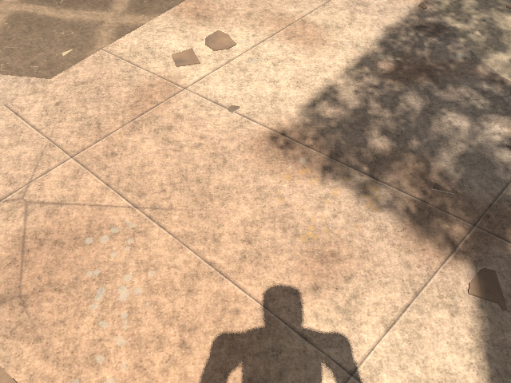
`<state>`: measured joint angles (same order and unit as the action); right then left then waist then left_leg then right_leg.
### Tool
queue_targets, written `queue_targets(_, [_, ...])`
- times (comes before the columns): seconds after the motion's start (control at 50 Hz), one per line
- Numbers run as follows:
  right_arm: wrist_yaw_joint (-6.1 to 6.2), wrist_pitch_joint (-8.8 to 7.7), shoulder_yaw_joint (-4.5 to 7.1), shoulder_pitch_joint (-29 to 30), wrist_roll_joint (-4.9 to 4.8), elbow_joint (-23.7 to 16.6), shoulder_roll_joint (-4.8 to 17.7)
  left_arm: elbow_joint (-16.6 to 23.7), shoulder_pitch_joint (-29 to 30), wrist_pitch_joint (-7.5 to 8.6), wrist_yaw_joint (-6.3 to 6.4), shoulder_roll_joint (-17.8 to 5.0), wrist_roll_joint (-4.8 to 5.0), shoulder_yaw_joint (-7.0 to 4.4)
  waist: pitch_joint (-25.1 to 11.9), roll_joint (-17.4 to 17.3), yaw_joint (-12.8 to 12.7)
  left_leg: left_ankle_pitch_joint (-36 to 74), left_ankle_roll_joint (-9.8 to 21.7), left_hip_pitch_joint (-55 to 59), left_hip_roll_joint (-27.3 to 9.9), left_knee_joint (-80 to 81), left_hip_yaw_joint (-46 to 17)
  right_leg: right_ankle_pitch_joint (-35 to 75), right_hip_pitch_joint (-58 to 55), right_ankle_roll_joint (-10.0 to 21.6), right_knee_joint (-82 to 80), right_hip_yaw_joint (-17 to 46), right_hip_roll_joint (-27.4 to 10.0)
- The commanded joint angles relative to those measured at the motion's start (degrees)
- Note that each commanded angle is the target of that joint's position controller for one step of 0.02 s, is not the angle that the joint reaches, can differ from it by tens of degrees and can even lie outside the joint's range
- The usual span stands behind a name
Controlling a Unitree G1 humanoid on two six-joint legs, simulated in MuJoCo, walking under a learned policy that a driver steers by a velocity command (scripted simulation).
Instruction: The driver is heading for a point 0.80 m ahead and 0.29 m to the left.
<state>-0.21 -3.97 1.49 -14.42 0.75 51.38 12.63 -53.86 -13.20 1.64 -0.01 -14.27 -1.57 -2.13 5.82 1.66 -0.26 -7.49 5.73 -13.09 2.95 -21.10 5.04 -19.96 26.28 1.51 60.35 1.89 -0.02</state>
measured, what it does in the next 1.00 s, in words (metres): steps on the spot, turning left: right foot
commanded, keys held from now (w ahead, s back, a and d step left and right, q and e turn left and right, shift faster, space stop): no key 0.26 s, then q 0.74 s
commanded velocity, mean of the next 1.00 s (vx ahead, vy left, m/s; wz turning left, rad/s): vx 0.04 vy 0.00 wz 0.31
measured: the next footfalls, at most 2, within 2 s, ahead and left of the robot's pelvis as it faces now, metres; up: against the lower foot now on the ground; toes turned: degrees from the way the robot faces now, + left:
right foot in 0.24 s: +0.14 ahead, -0.12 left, +0.00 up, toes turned +0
right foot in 1.30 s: +0.14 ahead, -0.07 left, +0.00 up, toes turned +36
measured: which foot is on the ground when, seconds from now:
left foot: down 0.00-1.00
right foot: up 0.00-0.22, down 0.24-0.66, up 0.68-1.00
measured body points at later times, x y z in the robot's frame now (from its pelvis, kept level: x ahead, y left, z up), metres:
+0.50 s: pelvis +0.07 -0.02 -0.01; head +0.09 -0.02 +0.44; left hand +0.12 +0.25 -0.15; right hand +0.13 -0.27 -0.16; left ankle +0.04 +0.06 -0.73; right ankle +0.10 -0.12 -0.74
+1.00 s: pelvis +0.04 +0.03 +0.00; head +0.07 +0.06 +0.45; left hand +0.06 +0.32 -0.14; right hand +0.21 -0.21 -0.11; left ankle +0.04 +0.08 -0.74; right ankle +0.10 -0.12 -0.68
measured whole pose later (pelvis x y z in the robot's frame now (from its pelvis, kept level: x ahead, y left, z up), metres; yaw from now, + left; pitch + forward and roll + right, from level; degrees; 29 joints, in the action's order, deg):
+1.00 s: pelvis +0.04 +0.03 +0.00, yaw +22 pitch +1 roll -2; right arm 1.1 1.5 4.3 -14.8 0.5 48.1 14.8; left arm -50.9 -5.6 -2.9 1.8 -15.6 -0.9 -3.7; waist 3.5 1.0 1.4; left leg -9.1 6.2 -13.6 7.0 -22.4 -6.8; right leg -20.4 27.1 -2.4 54.5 3.0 0.3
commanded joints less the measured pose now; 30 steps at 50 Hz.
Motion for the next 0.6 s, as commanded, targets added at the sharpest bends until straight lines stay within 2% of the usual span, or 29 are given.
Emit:
queue_targets(0.02, [0.26, -1.04, 0.58, -0.45, 0.20, -1.35, 6.09, -1.23, -8.86, -1.38, -0.03, -1.06, -0.20, -0.08, -8.39, -5.91, -3.25, 42.61, 7.08, 0.53, -14.63, 5.51, -6.61, 3.67, -6.75, -0.94, -6.69, -0.93, -1.07])
queue_targets(0.08, [0.48, -0.27, 0.21, -2.08, 0.27, 0.32, 6.12, -0.81, -3.65, -1.93, 0.43, -0.70, 0.00, 0.51, -8.10, -7.77, -1.42, 35.32, 5.82, -0.04, -13.45, 5.51, -5.68, 7.70, -9.05, -1.12, -15.89, -2.59, -1.15])
queue_targets(0.12, [0.64, 0.39, 0.12, -3.40, 0.41, 1.42, 6.21, -1.07, -1.72, -2.21, 0.85, -1.15, 0.22, 0.63, -7.95, -7.52, -0.45, 28.03, 5.85, -0.05, -13.92, 5.52, -7.01, 8.08, -10.60, -1.17, -19.34, -2.81, -1.06])
queue_targets(0.18, [1.15, 1.32, -0.24, -3.43, 0.43, 2.52, 5.59, -1.88, -0.33, -2.06, 1.52, -1.17, 0.25, 0.85, -5.78, -6.59, -0.12, 15.91, 5.78, -0.85, -14.74, 4.36, -10.00, 6.15, -13.46, -0.38, -26.70, -2.78, -1.02])
queue_targets(0.2, [1.38, 1.57, -0.41, -2.58, 0.09, 2.67, 5.30, -2.52, -1.08, -1.77, 1.78, -0.72, 0.12, 1.06, -5.04, -5.47, -1.10, 11.54, 4.66, -1.96, -14.15, 3.00, -10.29, 9.00, -16.62, 0.12, -32.88, -2.77, -1.10])
queue_targets(0.22, [1.56, 1.63, -0.56, -3.29, 0.15, 3.05, 4.88, -2.95, -1.41, -1.27, 2.12, -1.59, -0.07, 1.08, -4.53, -3.19, -1.34, 7.66, 2.47, -3.40, -13.00, 1.82, -10.63, 14.55, -20.35, 0.48, -39.03, -0.16, -2.87])
queue_targets(0.24, [1.60, 1.48, -0.79, -4.80, 0.33, 2.95, 4.02, -3.66, -3.35, -0.55, 2.53, -4.30, -0.30, 0.66, -5.87, 0.04, -0.42, 3.62, 0.34, -4.80, -10.89, -0.49, -9.78, 23.87, -24.73, 1.18, -40.16, 5.35, -8.38])
queue_targets(0.26, [1.45, 1.77, -1.24, -12.08, -0.48, 4.64, 0.84, -4.00, -0.73, -0.40, 2.52, -6.61, 0.56, 0.37, -5.39, 5.76, 4.53, -6.29, -1.17, -3.92, -5.89, 1.09, -6.83, 29.92, -22.29, 4.52, -39.14, 9.58, -12.22])
queue_targets(0.28, [1.80, 2.44, -1.35, -11.30, -0.20, 6.37, 1.23, -4.22, 0.64, -0.41, 2.11, -3.19, 1.24, 0.95, -4.95, 4.35, 3.04, -7.47, -1.80, 1.73, -5.43, 2.75, -6.72, 25.41, -17.31, 4.80, -39.27, 7.99, -11.40])
queue_targets(0.3, [1.94, 2.73, -0.81, -8.52, -0.17, 6.11, 3.11, -4.00, 1.63, -0.32, 1.94, -2.04, 1.20, 1.08, -3.08, 2.82, 2.04, -4.10, -1.75, 2.10, -5.63, 2.42, -8.04, 21.96, -16.06, 3.32, -39.30, 5.59, -8.55])
queue_targets(0.34, [1.80, 3.01, 0.21, -3.75, -0.35, 4.12, 5.70, -3.90, 1.46, -0.49, 2.84, -3.94, 1.24, 0.26, -3.92, 2.88, 0.85, 2.69, -0.95, 1.29, -6.19, -1.15, -9.03, 21.35, -17.39, 2.41, -38.54, 3.24, -6.51])
queue_targets(0.38, [1.64, 3.22, 0.32, -3.35, -0.40, 3.23, 4.80, -4.17, -0.01, -0.83, 3.59, -5.20, 1.42, -0.69, -5.49, 2.06, 0.67, 3.40, -0.71, -1.70, -5.74, -4.91, -9.20, 22.11, -19.94, 3.41, -37.11, 2.79, -7.17])
queue_targets(0.42, [1.86, 3.62, 0.55, -3.23, -0.28, 2.57, 3.92, -3.96, -1.55, -1.41, 3.95, -6.39, 1.17, -1.72, -6.24, 1.68, 0.04, -0.44, -1.00, -5.52, -3.75, -10.35, -8.08, 23.12, -21.12, 5.78, -37.01, 4.40, -10.40])
queue_targets(0.46, [2.05, 4.37, 0.88, -3.10, 0.16, 1.75, 3.13, -3.67, -2.45, -2.07, 4.27, -7.54, 0.87, -2.61, -6.83, 4.30, -0.32, -9.20, -1.63, -8.55, -1.51, -18.60, -5.13, 25.85, -20.58, 9.85, -38.56, 7.31, -16.37])
queue_targets(0.48, [2.11, 4.89, 1.59, -3.14, -0.02, 1.45, 3.85, -3.04, -1.06, -2.33, 4.59, -7.30, 0.74, -2.61, -7.30, 6.53, -0.06, -18.82, -1.16, -8.96, -1.27, -25.31, -4.03, 28.97, -18.77, 12.27, -39.44, 9.39, -20.00])
queue_targets(0.5, [2.12, 5.49, 2.06, -2.61, 0.06, 1.02, 4.22, -2.24, -0.62, -2.34, 4.70, -6.89, 0.40, -2.53, -7.00, 6.04, -0.60, -26.58, -1.08, -10.57, -2.03, -32.46, -3.74, 31.98, -17.26, 14.75, -40.51, 10.36, -22.92])
queue_targets(0.52, [2.01, 6.01, 2.19, -1.58, 0.09, 0.34, 3.72, -1.87, -0.22, -2.31, 4.75, -7.15, 0.06, -2.55, -6.26, 3.69, -0.38, -28.16, -1.29, -11.60, -3.77, -35.11, -4.59, 31.86, -15.90, 15.49, -41.48, 9.55, -23.79])
queue_targets(0.54, [1.80, 6.35, 2.11, -1.47, 0.05, -0.13, 2.86, -1.40, 1.71, -2.31, 4.79, -7.45, -0.20, -2.55, -5.65, 2.48, 0.90, -26.17, -1.53, -10.65, -5.35, -32.83, -5.30, 29.41, -14.36, 13.74, -41.56, 6.90, -22.25])
queue_targets(0.56, [1.56, 6.46, 2.05, -2.06, -0.09, -0.25, 2.47, -0.76, 4.21, -2.32, 4.68, -7.60, -0.40, -2.55, -5.80, 3.11, 1.93, -22.91, -1.71, -7.99, -5.52, -28.89, -4.81, 27.88, -13.03, 11.24, -40.81, 3.68, -19.82])
queue_targets(0.6, [1.14, 6.45, 2.49, -3.72, -0.30, 0.07, 3.32, -0.17, 5.99, -2.65, 4.15, -8.47, -0.30, -2.86, -7.30, 5.31, 2.12, -18.62, -2.05, -3.75, -3.63, -22.52, -2.22, 27.72, -13.02, 8.58, -37.56, -0.61, -17.30])
Keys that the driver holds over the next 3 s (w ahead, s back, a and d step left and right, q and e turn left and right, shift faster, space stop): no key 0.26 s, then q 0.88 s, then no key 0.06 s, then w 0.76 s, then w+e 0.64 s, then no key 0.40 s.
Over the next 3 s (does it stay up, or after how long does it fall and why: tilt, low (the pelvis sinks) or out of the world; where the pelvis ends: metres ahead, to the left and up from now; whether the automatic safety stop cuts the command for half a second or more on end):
stays up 0.71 0.42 -0.01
